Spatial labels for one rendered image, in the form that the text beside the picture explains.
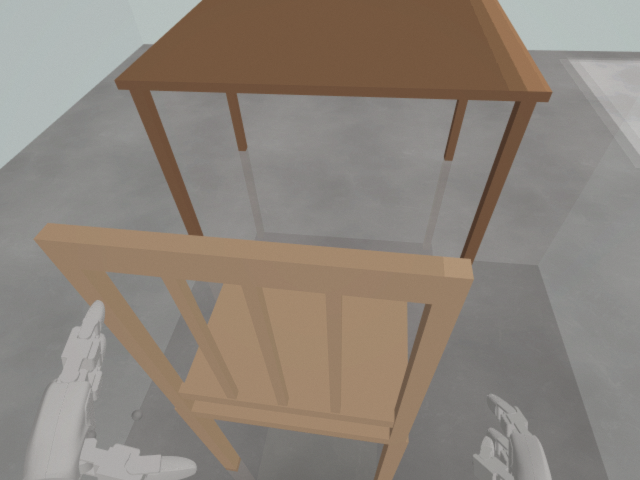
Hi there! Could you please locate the robot right hand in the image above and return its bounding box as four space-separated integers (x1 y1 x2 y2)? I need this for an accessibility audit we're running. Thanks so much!
473 394 552 480

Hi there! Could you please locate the robot left hand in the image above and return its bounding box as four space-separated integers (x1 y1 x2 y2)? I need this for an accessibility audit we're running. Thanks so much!
22 300 197 480

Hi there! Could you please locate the table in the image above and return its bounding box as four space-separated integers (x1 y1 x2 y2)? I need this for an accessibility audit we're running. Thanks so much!
114 0 552 264

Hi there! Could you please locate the chair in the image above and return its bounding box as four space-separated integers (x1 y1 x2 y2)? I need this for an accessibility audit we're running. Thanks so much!
34 223 474 480

